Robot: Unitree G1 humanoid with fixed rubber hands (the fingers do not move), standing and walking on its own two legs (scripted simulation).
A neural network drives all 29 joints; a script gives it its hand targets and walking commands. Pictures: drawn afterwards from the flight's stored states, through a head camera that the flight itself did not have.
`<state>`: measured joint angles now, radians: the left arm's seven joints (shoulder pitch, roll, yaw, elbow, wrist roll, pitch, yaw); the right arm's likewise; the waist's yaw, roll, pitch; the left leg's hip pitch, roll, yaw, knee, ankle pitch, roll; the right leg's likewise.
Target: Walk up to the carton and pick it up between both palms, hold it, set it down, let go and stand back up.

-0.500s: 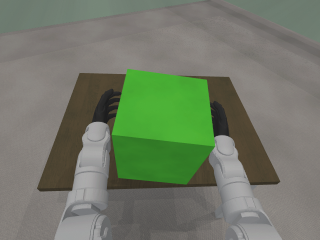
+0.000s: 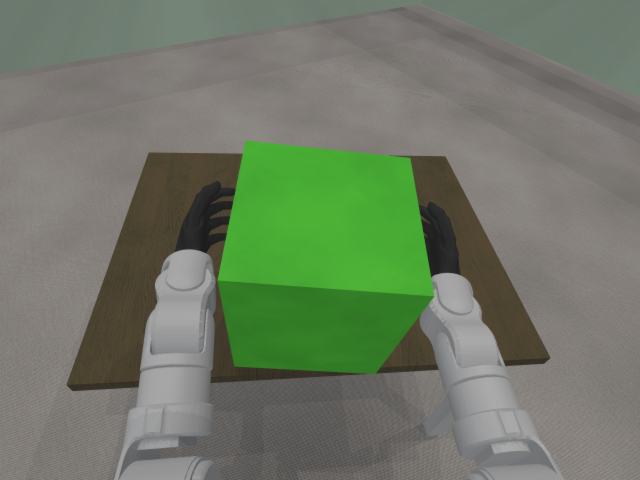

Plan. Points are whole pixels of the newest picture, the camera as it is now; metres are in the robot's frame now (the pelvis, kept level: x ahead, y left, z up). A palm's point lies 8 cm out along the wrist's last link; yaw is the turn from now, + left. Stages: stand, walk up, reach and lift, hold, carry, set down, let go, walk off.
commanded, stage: reach and lift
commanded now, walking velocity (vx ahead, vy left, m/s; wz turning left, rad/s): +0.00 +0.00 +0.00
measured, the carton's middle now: (316, 268) +0.37 -0.01 +0.06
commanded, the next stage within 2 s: hold in 0.82 s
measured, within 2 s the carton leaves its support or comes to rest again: neither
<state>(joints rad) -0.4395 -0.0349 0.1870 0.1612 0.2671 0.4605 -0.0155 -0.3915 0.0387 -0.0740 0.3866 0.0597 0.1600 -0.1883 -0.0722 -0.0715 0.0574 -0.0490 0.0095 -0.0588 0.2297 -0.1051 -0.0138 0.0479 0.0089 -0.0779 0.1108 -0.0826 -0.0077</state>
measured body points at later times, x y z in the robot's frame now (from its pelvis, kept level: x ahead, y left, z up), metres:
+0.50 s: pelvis +0.00 +0.00 +0.00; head -0.02 +0.03 +0.45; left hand +0.37 +0.15 +0.13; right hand +0.35 -0.16 +0.11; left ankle +0.02 +0.13 -0.75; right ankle -0.01 -0.11 -0.75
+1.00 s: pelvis +0.00 -0.01 +0.00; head -0.02 +0.03 +0.45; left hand +0.37 +0.15 +0.15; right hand +0.35 -0.16 +0.13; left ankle +0.02 +0.12 -0.75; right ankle -0.01 -0.11 -0.75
